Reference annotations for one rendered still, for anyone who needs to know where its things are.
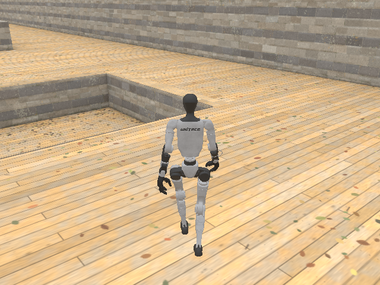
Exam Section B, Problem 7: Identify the robot right shin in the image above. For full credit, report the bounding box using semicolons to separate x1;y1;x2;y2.
195;205;205;248

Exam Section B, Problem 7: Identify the robot left upper arm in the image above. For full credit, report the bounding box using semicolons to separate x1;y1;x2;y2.
164;119;178;153

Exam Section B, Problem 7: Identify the right robot hand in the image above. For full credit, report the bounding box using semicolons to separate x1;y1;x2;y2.
205;161;219;172

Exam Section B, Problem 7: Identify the robot head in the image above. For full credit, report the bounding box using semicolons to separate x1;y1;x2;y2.
180;94;200;122

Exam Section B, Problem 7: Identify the right robot forearm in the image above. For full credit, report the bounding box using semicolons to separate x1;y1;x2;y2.
210;143;219;163

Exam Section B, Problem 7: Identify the left robot forearm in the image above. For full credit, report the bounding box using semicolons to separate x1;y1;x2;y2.
159;145;170;177

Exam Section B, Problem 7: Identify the left robot hand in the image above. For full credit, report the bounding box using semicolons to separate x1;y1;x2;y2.
157;176;172;195

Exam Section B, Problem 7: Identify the robot right upper arm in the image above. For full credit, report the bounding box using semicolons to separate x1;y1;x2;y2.
202;119;217;151

